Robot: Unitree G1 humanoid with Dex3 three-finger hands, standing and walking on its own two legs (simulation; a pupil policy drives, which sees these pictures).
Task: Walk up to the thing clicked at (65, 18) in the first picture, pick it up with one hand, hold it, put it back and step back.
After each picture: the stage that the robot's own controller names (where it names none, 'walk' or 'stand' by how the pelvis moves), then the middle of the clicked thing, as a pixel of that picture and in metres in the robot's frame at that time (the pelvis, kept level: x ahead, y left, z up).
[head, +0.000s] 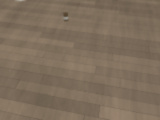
stand; (65, 16) +1.96 +0.25 -0.72
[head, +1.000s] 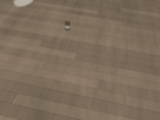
walk; (67, 25) +1.83 +0.18 -0.71
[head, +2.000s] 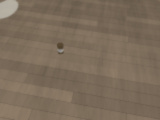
walk; (60, 48) +1.20 +0.20 -0.72
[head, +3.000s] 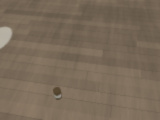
walk; (57, 93) +0.71 +0.23 -0.71
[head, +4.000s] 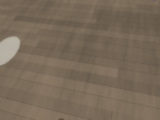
walk; out of the picture +0.41 +0.23 -0.70
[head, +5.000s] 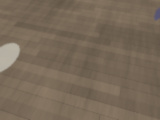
stand; out of the picture +0.32 +0.16 -0.72
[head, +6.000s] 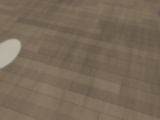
stand; out of the picture +0.32 +0.18 -0.72
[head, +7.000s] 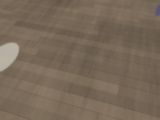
stand; out of the picture +0.31 +0.20 -0.73
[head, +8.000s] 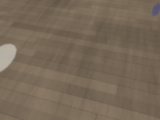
stand; out of the picture +0.30 +0.21 -0.73
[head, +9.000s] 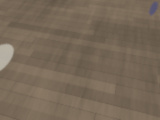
go down; out of the picture +0.29 +0.21 -0.73
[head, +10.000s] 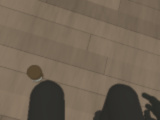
go down; (35, 74) +0.38 +0.22 -0.36
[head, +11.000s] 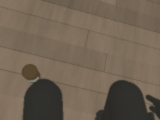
approach; (31, 74) +0.38 +0.23 -0.31
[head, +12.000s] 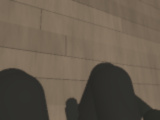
close in; out of the picture +0.36 +0.27 -0.22
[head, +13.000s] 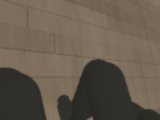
close; out of the picture +0.37 +0.27 -0.21
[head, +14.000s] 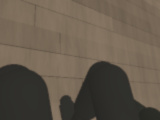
lift; out of the picture +0.32 +0.26 -0.22
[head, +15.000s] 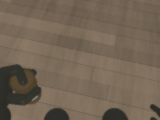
lift; (27, 88) +0.31 +0.19 +0.00
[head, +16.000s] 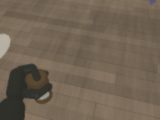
hold; (40, 87) +0.33 +0.16 +0.02
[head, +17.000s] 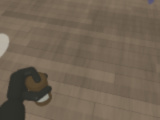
hold; (39, 89) +0.32 +0.17 +0.00
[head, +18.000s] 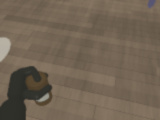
hold; (40, 89) +0.33 +0.17 +0.01
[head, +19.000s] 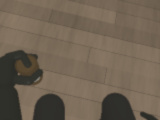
crouch; (30, 71) +0.37 +0.19 -0.09
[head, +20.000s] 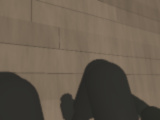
lower; out of the picture +0.37 +0.28 -0.22
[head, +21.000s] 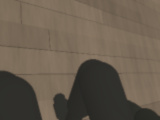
lower; out of the picture +0.37 +0.28 -0.22
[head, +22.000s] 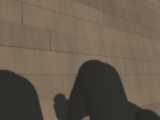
lower; out of the picture +0.37 +0.28 -0.22
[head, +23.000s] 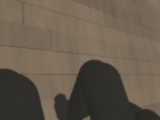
lower; out of the picture +0.37 +0.28 -0.22
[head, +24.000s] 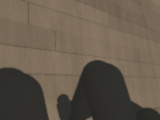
loosen; out of the picture +0.36 +0.27 -0.22
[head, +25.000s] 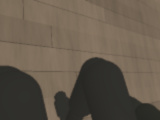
withdraw; out of the picture +0.35 +0.26 -0.22
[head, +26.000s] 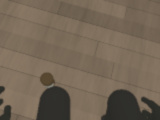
walk; (48, 80) +0.38 +0.20 -0.40
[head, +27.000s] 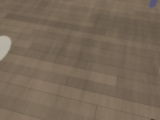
stand; out of the picture +0.31 +0.17 -0.66
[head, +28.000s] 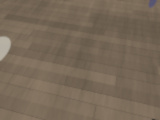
stand; out of the picture +0.31 +0.19 -0.66
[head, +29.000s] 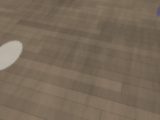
stand; out of the picture +0.33 +0.16 -0.72
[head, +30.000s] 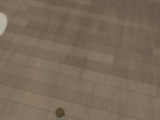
walk; (60, 114) +0.38 +0.13 -0.71
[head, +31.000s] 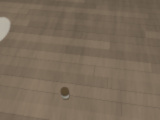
walk; (65, 93) +0.59 +0.17 -0.69
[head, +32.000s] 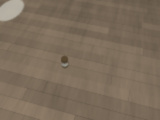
stand; (64, 62) +0.93 +0.17 -0.70
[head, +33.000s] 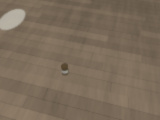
stand; (64, 69) +0.93 +0.18 -0.71
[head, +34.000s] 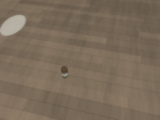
stand; (64, 72) +0.94 +0.20 -0.73
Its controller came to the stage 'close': yes
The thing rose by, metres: 0.70
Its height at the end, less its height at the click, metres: +0.00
